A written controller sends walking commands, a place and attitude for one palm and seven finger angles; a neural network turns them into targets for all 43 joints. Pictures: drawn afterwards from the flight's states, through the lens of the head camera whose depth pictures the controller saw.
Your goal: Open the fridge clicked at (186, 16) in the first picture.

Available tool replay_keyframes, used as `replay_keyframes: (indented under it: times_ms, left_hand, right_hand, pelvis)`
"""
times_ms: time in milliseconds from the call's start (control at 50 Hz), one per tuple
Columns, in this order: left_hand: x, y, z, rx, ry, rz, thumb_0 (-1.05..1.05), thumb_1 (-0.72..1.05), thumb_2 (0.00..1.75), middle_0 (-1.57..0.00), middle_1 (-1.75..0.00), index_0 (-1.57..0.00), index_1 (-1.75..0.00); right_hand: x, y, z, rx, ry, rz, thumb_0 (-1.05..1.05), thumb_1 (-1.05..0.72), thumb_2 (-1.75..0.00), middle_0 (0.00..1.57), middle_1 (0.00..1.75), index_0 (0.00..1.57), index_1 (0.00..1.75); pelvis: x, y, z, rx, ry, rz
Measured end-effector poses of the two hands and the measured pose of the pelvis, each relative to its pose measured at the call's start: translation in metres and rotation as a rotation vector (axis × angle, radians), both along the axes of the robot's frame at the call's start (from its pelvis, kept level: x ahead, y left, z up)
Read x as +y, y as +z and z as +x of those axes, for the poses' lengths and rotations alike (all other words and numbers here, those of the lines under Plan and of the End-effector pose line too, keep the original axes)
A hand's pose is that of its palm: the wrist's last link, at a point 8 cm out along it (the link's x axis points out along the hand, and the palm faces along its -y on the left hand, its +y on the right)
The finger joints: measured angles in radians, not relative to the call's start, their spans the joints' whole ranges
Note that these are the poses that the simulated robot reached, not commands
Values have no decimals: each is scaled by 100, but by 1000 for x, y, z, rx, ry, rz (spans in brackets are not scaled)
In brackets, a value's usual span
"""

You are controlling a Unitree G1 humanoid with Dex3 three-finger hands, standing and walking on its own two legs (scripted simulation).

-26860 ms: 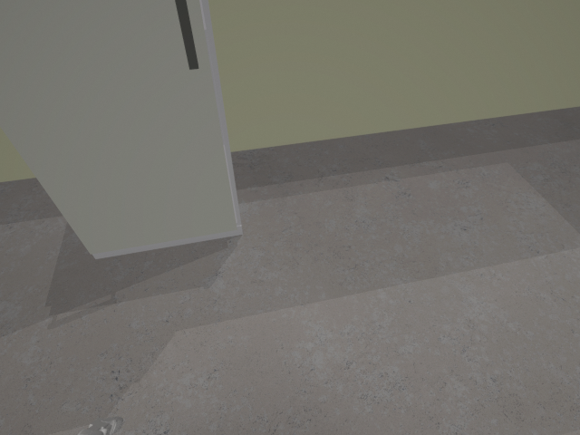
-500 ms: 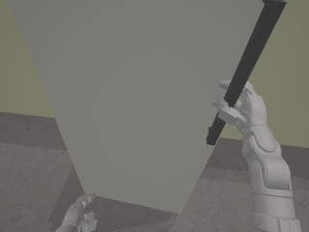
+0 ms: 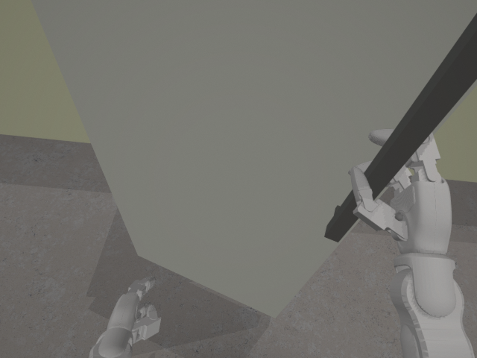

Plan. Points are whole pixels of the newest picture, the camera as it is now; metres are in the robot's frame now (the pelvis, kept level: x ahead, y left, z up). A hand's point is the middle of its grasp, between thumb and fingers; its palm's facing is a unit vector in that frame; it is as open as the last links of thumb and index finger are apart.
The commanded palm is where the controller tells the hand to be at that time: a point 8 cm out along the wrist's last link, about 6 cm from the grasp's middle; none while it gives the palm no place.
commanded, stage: walk backward, drawing the door open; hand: right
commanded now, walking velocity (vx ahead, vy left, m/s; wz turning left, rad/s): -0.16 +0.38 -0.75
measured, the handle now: (391, 146) +0.34 -0.13 +0.24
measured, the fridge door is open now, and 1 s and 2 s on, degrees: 20 49 77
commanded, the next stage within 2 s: stop walking and hold the door back in 1.58 s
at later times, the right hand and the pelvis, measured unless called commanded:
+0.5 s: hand (308, 304) +0.16 -0.03 +0.19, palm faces +0.27 +0.93 -0.25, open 7.9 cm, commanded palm +0.12 -0.07 +0.21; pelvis -0.09 +0.13 -0.03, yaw -22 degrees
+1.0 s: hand out of the picture +0.08 +0.08 +0.19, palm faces +0.66 +0.72 -0.21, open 7.8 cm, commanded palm +0.02 +0.06 +0.19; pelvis -0.06 +0.35 -0.01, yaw -48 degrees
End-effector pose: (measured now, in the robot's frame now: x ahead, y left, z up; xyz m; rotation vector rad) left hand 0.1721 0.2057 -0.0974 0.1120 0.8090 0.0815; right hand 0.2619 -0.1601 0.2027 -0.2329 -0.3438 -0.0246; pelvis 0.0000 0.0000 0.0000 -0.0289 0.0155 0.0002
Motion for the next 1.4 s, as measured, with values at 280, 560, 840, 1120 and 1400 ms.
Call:
replay_keyframes:
  times_ms: [280,560,840,1120,1400]
  left_hand:
    - [35,-30,-72,93,-157,3,2,90,90,-20,-30,-20,-30]
    - [100,-13,-17,-81,-389,85,1,90,90,-20,-30,-20,-30]
    - [136,1,34,-83,-687,67,1,90,90,-20,-30,-20,-30]
    - [182,-14,69,-38,-955,-9,1,90,90,-20,-30,-20,-30]
    - [249,7,124,-128,-1063,109,1,90,90,-20,-30,-20,-30]
  right_hand:
    - [38,-6,-74,-63,-76,-32,-13,-62,-71,45,138,10,116]
    - [93,-10,-146,-110,-230,-57,-16,-61,-71,48,137,8,107]
    - [169,-9,-206,-105,-501,22,-11,-57,-81,50,140,14,121]
    - [248,-10,-249,-108,-846,-54,-14,-58,-82,50,140,11,121]
    - [341,-12,-291,-136,-1049,-53,-13,-58,-81,50,139,13,123]
  pelvis:
    - [71,-11,-61,-31,-194,16]
    - [166,-24,-91,-52,-444,6]
    - [286,-8,-72,-33,-713,-25]
    - [406,-18,-22,-67,-910,10]
    - [492,-17,16,-98,-1117,-16]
